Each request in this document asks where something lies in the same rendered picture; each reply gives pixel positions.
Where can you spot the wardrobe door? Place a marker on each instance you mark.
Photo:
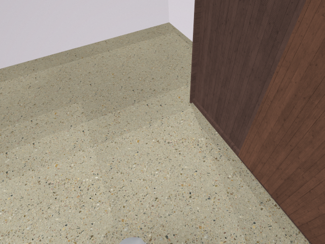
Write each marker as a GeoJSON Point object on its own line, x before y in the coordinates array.
{"type": "Point", "coordinates": [241, 43]}
{"type": "Point", "coordinates": [285, 145]}

